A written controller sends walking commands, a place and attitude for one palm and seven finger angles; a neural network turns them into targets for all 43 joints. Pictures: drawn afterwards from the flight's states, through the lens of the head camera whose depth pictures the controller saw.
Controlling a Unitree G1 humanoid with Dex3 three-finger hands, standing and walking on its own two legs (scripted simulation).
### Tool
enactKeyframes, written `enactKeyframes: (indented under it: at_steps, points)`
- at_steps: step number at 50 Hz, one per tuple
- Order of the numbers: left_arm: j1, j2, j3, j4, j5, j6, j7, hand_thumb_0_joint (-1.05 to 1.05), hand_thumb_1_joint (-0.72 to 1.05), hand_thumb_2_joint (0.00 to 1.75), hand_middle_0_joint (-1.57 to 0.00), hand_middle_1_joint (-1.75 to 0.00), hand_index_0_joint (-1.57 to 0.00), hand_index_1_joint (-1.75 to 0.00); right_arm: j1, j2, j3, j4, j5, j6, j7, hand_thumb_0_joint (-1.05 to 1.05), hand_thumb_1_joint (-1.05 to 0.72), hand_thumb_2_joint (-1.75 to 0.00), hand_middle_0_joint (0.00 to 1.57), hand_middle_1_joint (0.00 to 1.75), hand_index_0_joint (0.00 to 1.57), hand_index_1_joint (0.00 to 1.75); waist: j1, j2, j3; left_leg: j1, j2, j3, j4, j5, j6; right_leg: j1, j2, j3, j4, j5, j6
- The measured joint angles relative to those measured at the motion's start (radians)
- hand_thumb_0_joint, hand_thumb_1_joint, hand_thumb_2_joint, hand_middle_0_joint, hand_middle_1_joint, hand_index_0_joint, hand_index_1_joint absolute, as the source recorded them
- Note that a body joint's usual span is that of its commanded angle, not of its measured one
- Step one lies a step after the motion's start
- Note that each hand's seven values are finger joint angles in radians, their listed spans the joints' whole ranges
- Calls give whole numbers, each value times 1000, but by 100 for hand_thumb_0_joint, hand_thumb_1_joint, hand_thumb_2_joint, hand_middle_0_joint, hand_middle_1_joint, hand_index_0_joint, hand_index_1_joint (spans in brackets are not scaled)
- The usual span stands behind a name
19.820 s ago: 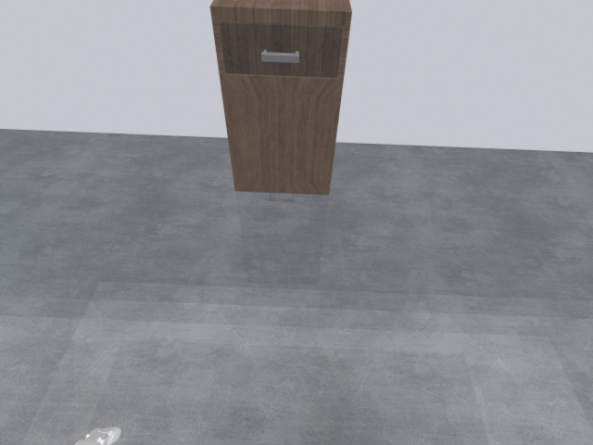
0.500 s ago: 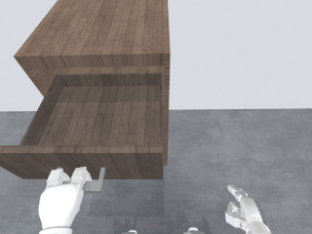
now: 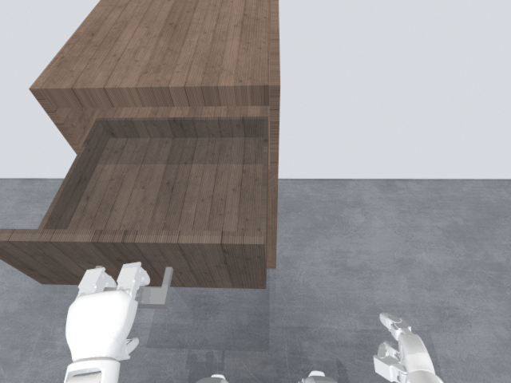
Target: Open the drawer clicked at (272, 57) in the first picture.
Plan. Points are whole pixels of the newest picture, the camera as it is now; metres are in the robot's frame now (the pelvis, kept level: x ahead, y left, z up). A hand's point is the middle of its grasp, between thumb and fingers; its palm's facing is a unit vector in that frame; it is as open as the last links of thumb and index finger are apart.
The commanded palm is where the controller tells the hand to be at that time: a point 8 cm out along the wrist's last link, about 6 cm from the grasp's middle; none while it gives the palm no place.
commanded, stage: open the thumb to release the handle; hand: left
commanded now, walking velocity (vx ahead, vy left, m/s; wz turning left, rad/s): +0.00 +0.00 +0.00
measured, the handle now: (129, 284) +0.26 +0.23 -0.01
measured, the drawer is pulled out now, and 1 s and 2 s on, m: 0.30 0.29 0.29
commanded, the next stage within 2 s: lift the hand off the handle in 0.08 s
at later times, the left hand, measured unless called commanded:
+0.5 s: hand (122, 320) +0.21 +0.23 -0.03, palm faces +0.02 -0.04 -1.00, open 13.8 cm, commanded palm +0.20 +0.24 +0.03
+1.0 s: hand (95, 298) +0.23 +0.25 +0.04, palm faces +0.05 -0.07 -1.00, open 13.4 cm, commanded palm +0.20 +0.24 +0.10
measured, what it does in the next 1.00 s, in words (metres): stands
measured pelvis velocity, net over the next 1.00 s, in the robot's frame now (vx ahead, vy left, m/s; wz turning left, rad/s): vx -0.01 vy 0.01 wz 0.01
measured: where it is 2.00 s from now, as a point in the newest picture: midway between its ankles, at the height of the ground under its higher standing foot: outside the picture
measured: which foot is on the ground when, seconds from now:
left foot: down 0.00-1.00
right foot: down 0.00-1.00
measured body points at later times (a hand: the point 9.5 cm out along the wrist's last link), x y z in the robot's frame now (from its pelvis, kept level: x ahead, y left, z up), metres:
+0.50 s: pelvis -0.02 +0.00 +0.00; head +0.04 -0.03 +0.44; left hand +0.21 +0.23 +0.03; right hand +0.18 -0.23 -0.12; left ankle -0.02 +0.13 -0.68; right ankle +0.02 -0.10 -0.68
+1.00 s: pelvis -0.01 +0.01 +0.03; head +0.03 -0.02 +0.48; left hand +0.22 +0.25 +0.09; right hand +0.20 -0.23 -0.08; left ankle -0.02 +0.13 -0.68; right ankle +0.02 -0.10 -0.68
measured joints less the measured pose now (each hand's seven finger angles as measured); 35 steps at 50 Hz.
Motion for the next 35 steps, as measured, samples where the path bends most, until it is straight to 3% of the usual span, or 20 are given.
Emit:
enactKeyframes:
  at_steps: [5,11,25,35]
  points:
    - [-10,9,9,14,-4,-15,-14,1,-27,39,-33,-121,-34,-122,-3,-5,-2,-2,0,-4,-4,1,-90,-90,20,30,20,30,-3,-3,4,5,2,-4,-8,10,-4,7,2,-4,-8,9,-4]
    - [-24,12,19,26,-5,-33,-14,0,-43,33,-31,-119,-32,-121,-8,-13,-10,-2,-2,-10,-7,1,-90,-90,20,30,20,30,-4,-3,6,-5,1,-7,0,15,-5,-3,1,-6,-1,13,-6]
    - [-132,11,-5,111,8,-31,8,0,-49,30,-33,-122,-32,-120,-11,-7,-11,36,6,-15,-32,1,-90,-90,20,30,20,30,9,3,16,-39,-8,-20,20,23,-3,-28,-9,-18,13,19,-5]
    - [-165,36,-16,112,-42,-15,-68,0,-49,30,-37,-121,-37,-123,3,6,6,36,19,-10,-58,1,-90,-90,20,30,20,30,-4,11,38,38,-7,-17,-47,50,0,49,-6,-15,-55,47,-2]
